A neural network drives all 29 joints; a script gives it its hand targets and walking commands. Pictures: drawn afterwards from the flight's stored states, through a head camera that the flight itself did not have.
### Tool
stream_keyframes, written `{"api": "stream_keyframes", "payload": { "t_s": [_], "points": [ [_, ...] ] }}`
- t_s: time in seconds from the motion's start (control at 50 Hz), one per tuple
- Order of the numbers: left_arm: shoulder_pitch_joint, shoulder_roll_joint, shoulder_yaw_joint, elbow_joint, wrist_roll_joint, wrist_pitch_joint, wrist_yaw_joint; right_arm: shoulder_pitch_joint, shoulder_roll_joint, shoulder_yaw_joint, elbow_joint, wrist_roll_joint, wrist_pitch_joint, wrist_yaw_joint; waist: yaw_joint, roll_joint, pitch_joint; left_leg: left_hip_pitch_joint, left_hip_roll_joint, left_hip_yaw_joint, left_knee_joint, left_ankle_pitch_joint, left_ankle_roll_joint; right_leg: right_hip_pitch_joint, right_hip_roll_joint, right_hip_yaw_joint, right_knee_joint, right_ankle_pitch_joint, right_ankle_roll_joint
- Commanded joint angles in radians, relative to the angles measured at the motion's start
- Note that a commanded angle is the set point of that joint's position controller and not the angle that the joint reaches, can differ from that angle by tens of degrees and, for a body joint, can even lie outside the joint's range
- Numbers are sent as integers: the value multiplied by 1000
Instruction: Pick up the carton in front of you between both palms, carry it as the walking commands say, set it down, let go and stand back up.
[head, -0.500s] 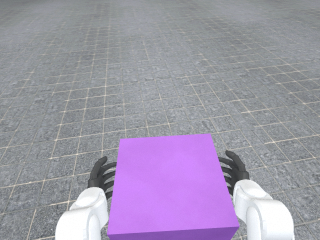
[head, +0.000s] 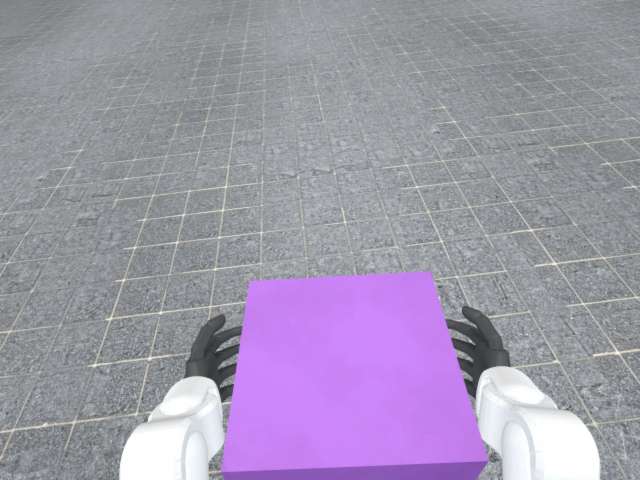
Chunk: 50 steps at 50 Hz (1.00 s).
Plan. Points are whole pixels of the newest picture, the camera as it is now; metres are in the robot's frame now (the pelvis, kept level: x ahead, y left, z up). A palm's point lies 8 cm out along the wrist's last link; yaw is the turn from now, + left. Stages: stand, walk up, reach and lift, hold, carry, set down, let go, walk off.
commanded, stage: carry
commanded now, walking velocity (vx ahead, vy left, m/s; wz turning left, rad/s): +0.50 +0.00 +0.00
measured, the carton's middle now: (346, 409) +0.23 +0.00 +0.01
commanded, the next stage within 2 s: none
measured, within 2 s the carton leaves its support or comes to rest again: neither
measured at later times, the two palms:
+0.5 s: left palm (245, 190) +0.58 +0.16 +0.07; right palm (423, 190) +0.55 -0.13 +0.08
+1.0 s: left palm (293, 95) +0.90 +0.10 +0.09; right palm (426, 90) +0.91 -0.20 +0.08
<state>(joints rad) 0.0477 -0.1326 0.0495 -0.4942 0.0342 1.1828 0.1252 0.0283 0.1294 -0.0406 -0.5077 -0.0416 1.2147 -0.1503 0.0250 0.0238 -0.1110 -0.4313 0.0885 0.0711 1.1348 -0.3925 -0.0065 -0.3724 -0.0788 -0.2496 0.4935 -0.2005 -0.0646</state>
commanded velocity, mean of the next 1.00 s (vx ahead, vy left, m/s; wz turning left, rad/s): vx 0.50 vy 0.00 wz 0.00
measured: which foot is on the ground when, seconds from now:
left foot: up 0.00-0.32, down 0.34-0.84, up 0.86-1.00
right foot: down 0.00-0.34, up 0.36-0.78, down 0.80-1.00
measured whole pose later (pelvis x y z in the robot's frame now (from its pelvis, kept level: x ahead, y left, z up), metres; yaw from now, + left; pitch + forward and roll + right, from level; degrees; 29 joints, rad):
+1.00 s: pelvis +0.68 -0.05 +0.01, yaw +0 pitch +5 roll +2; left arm 0.06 -0.13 0.04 -0.55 0.03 1.18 0.13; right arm 0.05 0.13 -0.03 -0.56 -0.05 1.20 -0.14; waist 0.02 0.02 -0.06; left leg -0.50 0.09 0.08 1.10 -0.30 0.00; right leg -0.29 -0.06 -0.25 0.39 -0.19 -0.07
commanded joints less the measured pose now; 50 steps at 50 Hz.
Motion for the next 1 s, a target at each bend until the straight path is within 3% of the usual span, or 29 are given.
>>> {"api": "stream_keyframes", "payload": {
  "t_s": [0.0, 0.12, 0.22, 0.26, 0.28, 0.3, 0.32, 0.34, 0.36, 0.38, 0.42, 0.44, 0.52, 0.58, 0.68, 0.72, 0.74, 0.76, 0.78, 0.8, 0.82, 0.84, 0.86, 0.9, 0.94, 0.98],
  "points": [
    [-410, -827, -659, -166, -306, -36, -145, -378, 860, 656, -116, 243, -69, 119, -15, -145, -202, -223, 52, -1, -184, 196, -3, 375, -245, 279, -339, 55, -51],
    [-358, -715, -640, -165, -284, -25, -131, -338, 763, 645, -138, 225, -56, 101, -13, -165, -71, -188, 10, 104, -521, 341, -5, 388, -187, 124, -351, 190, -51],
    [-330, -642, -602, -154, -246, 5, -95, -344, 686, 628, -139, 246, -21, 94, -4, -179, -18, -103, -15, 154, -639, 366, 15, 428, -182, 86, -298, 295, -35],
    [-342, -630, -604, -161, -234, 14, -85, -314, 662, 607, -113, 247, -15, 93, -31, -131, -96, 130, -78, 208, -690, 287, 48, 400, -139, 28, -69, 486, -1],
    [-356, -619, -608, -165, -233, 19, -81, -310, 657, 595, -107, 245, -14, 94, -53, -92, -164, 337, -75, 192, -702, 217, 63, 302, -102, 2, 127, 475, 25],
    [-362, -617, -613, -175, -235, 24, -78, -309, 632, 582, -100, 242, -14, 95, -62, 100, -245, 556, 157, -152, -767, 107, 132, 73, -32, 1, 427, 225, 69],
    [-354, -631, -625, -190, -247, 26, -80, -304, 651, 583, -92, 246, -18, 96, -46, 347, -288, 717, 331, -568, -896, 153, 231, -223, 95, 77, 666, -235, 103],
    [-365, -662, -641, -188, -260, 20, -85, -311, 708, 599, -104, 267, -23, 105, -55, 242, -280, 729, 340, -521, -900, 330, 273, -306, 54, 179, 798, -274, 69],
    [-367, -709, -640, -168, -262, 9, -96, -324, 760, 618, -122, 275, -34, 116, -56, 159, -279, 678, 326, -428, -870, 461, 244, -332, 10, 206, 831, -260, 54],
    [-382, -768, -649, -154, -266, -3, -106, -352, 803, 633, -143, 286, -46, 127, -57, 99, -269, 615, 307, -334, -849, 497, 201, -315, -26, 228, 799, -227, 51],
    [-369, -836, -670, -129, -256, -23, -122, -371, 861, 647, -125, 292, -67, 147, -46, 55, -258, 498, 263, -217, -910, 364, 143, -242, -70, 246, 646, -113, 50],
    [-355, -853, -669, -115, -244, -35, -124, -369, 870, 657, -122, 293, -74, 155, -45, 57, -230, 448, 253, -177, -941, 322, 128, -225, -60, 215, 582, -94, 52],
    [-319, -844, -659, -108, -213, -57, -121, -351, 828, 678, -128, 295, -85, 169, -43, 85, -132, 405, 219, -63, -1033, 215, 136, -235, -54, 153, 333, 26, 68],
    [-313, -792, -655, -130, -208, -56, -111, -331, 778, 670, -134, 291, -83, 163, -40, 106, -68, 407, 177, 34, -1032, 291, 125, -216, -30, 98, 159, 119, 75],
    [-343, -706, -654, -189, -238, -24, -96, -324, 703, 640, -163, 269, -60, 130, -44, 125, -16, 450, 170, 81, -974, 391, 101, -155, -14, 42, 33, 161, 59],
    [-325, -667, -637, -183, -245, -8, -90, -320, 669, 626, -166, 254, -42, 113, -33, 116, -50, 440, 152, 128, -830, 555, 77, -9, 25, -9, -13, 118, 47],
    [-308, -652, -624, -173, -247, 0, -86, -312, 653, 620, -164, 246, -32, 105, -19, 82, -106, 405, 105, 171, -661, 653, 53, 145, 72, -37, -46, 57, 39],
    [-297, -637, -610, -164, -245, 7, -82, -306, 626, 608, -162, 238, -22, 97, 5, 2, -196, 261, 60, 178, -425, 563, 16, 388, 6, 68, -54, 3, 22],
    [-287, -601, -598, -153, -242, 12, -77, -301, 621, 604, -174, 236, -10, 93, 3, -284, -291, 36, -40, 164, -97, 264, -29, 555, -266, 517, -163, -84, -69],
    [-291, -617, -600, -146, -252, 13, -77, -312, 624, 615, -171, 248, -4, 93, -1, -380, -266, -201, -107, 52, 66, -79, -20, 638, -360, 746, -266, 70, -151],
    [-310, -681, -609, -163, -271, 10, -87, -325, 659, 636, -189, 266, -9, 98, -3, -271, -270, -263, -36, -28, 164, -84, 0, 639, -345, 653, -232, 228, -153],
    [-328, -722, -624, -178, -286, 4, -97, -340, 714, 647, -178, 271, -16, 107, -5, -168, -261, -252, 3, -53, 168, -55, 17, 564, -311, 542, -202, 318, -115],
    [-373, -768, -647, -200, -301, -4, -108, -355, 771, 654, -168, 271, -25, 117, -5, -121, -255, -221, 28, -74, 110, 4, 27, 501, -308, 471, -204, 314, -92],
    [-397, -826, -650, -193, -301, -21, -128, -378, 840, 672, -160, 277, -45, 129, -16, -118, -225, -189, 49, -50, -6, 109, 18, 402, -267, 350, -275, 172, -44],
    [-390, -832, -657, -193, -302, -31, -140, -379, 858, 677, -162, 265, -63, 128, -17, -153, -211, -190, 47, -16, -96, 181, 10, 388, -243, 285, -321, 113, -41],
    [-371, -803, -654, -189, -299, -32, -145, -354, 845, 675, -153, 249, -68, 122, -16, -146, -170, -229, 43, 12, -187, 250, 0, 414, -221, 234, -351, 133, -49]
  ]
}}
